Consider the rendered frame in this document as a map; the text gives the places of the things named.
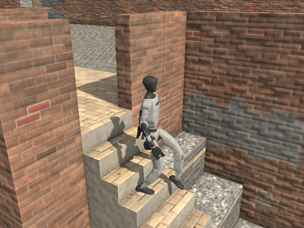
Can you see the stairs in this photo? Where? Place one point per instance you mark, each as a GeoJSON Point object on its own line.
{"type": "Point", "coordinates": [115, 163]}

